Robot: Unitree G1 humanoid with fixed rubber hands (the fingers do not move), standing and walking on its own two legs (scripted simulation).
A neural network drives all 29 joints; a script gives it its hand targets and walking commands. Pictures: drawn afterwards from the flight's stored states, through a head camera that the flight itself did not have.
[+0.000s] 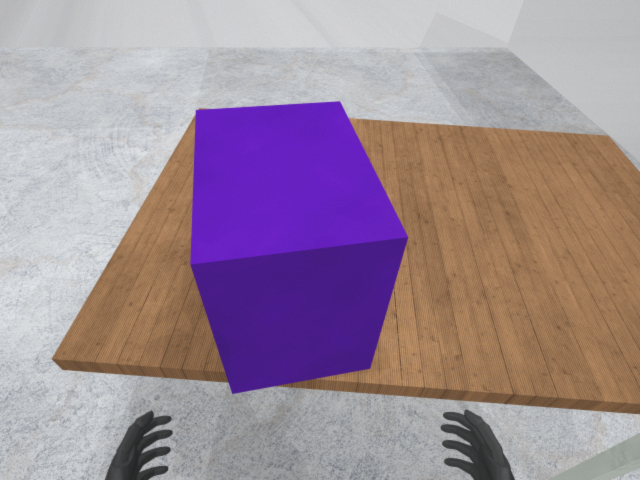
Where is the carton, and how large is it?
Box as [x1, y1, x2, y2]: [190, 101, 407, 393]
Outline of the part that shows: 339,101 196,110 190,264 232,393 369,368 407,236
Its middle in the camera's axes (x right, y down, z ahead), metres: -0.05 +0.00 +0.53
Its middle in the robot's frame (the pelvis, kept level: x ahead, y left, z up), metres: +0.39 +0.09 +0.09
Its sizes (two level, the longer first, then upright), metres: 0.271 0.196 0.272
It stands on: a table, 0.73 m high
